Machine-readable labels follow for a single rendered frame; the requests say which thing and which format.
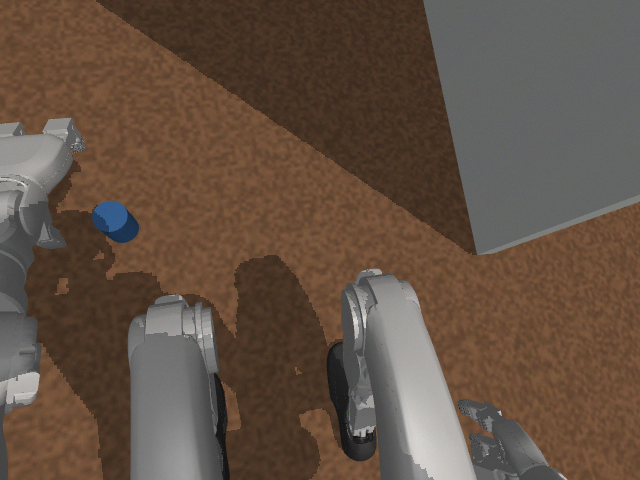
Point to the right robot hand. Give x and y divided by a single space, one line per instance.
509 454

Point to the left robot foot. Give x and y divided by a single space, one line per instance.
220 435

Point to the left robot arm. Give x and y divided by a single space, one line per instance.
23 207

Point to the right robot foot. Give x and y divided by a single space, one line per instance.
356 448

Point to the tin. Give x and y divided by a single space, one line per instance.
115 221

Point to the left robot hand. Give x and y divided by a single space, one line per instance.
44 159

